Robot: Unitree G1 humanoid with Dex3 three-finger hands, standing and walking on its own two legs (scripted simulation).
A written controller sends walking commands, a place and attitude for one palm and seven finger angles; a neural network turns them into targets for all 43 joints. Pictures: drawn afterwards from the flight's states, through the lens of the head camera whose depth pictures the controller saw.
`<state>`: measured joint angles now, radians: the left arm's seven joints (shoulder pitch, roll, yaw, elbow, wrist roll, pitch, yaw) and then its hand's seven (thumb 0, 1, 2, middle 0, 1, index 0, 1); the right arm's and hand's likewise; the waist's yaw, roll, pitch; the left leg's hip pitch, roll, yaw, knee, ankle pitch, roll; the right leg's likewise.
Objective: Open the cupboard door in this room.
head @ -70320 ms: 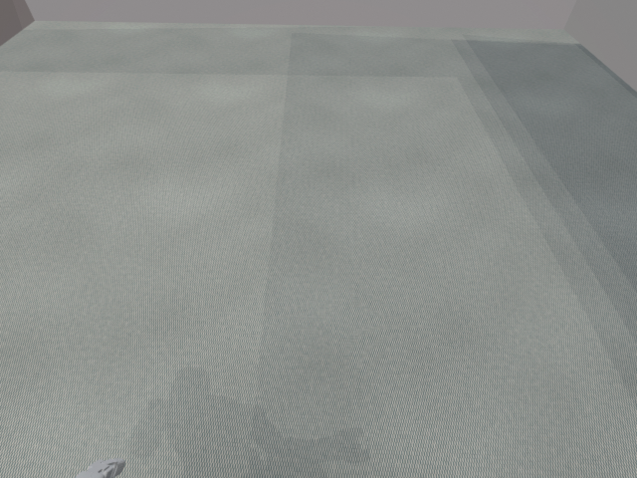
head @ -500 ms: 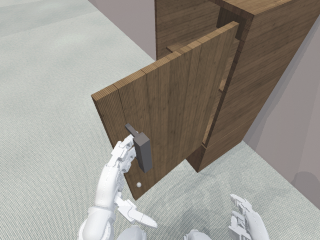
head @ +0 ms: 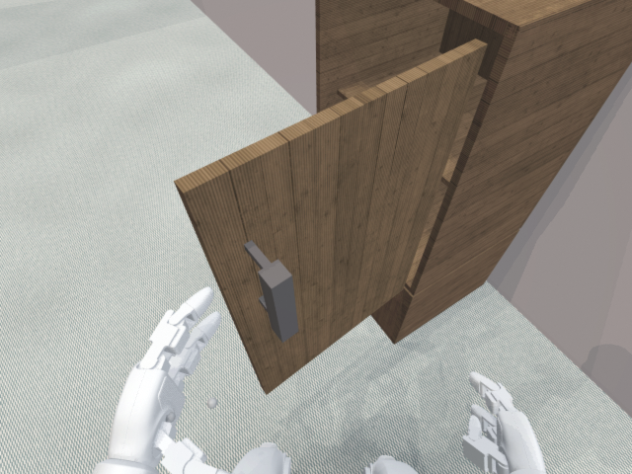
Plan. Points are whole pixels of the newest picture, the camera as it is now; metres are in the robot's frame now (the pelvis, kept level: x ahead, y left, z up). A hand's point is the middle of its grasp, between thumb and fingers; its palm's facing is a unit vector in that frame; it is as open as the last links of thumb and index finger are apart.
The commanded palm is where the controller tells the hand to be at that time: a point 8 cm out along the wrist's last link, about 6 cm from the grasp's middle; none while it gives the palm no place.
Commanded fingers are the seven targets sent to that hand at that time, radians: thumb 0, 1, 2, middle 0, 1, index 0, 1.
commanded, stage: slide the hand sideways off the handle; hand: left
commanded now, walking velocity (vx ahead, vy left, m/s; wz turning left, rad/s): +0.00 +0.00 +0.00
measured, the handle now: (270, 291) +0.31 +0.07 +0.08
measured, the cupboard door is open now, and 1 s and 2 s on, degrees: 95 95 95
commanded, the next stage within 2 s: draw the hand back to the body in 0.12 s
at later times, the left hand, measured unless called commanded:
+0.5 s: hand (156, 407) +0.18 +0.16 +0.11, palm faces -0.08 -1.00 -0.06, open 16.3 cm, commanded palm +0.15 +0.22 +0.12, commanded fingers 0.00 -0.50 0.30 -0.15 -0.30 -0.15 -0.30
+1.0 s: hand (46, 366) +0.19 +0.23 +0.16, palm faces +0.26 -0.90 -0.35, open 14.1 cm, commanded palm +0.15 +0.28 +0.20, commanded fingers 0.00 0.20 0.60 -0.17 -0.30 -0.17 -0.30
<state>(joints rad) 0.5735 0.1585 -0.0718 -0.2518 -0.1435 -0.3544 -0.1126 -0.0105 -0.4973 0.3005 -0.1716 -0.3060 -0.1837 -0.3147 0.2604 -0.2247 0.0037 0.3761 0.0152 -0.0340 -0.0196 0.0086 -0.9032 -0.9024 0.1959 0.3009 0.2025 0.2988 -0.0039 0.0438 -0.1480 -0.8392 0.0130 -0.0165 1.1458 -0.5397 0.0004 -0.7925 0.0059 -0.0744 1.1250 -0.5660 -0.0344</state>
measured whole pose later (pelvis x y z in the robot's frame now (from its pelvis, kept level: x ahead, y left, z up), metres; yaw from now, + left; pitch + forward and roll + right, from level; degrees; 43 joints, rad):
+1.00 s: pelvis +0.01 +0.03 +0.06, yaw +0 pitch +2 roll -2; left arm 0.62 0.31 0.12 -0.46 -0.05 0.00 0.13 -0.01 -0.12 0.46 -0.17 -0.30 -0.17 -0.30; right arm 0.28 -0.22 0.06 0.47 0.03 -0.07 -0.12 0.01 -0.90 -0.90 0.20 0.30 0.20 0.30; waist 0.04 0.06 -0.09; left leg -0.41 0.00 0.01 0.77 -0.40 0.04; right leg -0.35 0.00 -0.04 0.71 -0.40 0.01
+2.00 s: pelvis +0.03 +0.00 +0.09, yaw -2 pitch -3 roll -1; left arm 0.47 0.35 0.36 -0.39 -0.06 -0.08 0.11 0.02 0.89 0.90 -0.21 -0.30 -0.21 -0.30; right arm 0.18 -0.23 0.02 0.61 0.01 -0.07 -0.08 0.01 -0.90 -0.90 0.20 0.30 0.20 0.30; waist 0.05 0.07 0.01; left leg -0.13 0.03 0.02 0.45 -0.27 0.00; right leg -0.08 0.04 -0.03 0.38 -0.26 -0.02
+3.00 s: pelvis -0.13 +0.05 +0.07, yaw -1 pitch +1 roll -5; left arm 0.54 0.46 0.50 -0.54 -0.04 -0.23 0.19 0.02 0.89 0.90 -0.21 -0.30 -0.22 -0.30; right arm 0.21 -0.18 -0.01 0.64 -0.02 -0.11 -0.06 0.01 -0.90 -0.90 0.20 0.30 0.20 0.30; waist -0.01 0.02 0.02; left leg -0.50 0.04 0.03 0.54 -0.06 0.07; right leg -0.34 0.09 0.01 0.91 -0.48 0.00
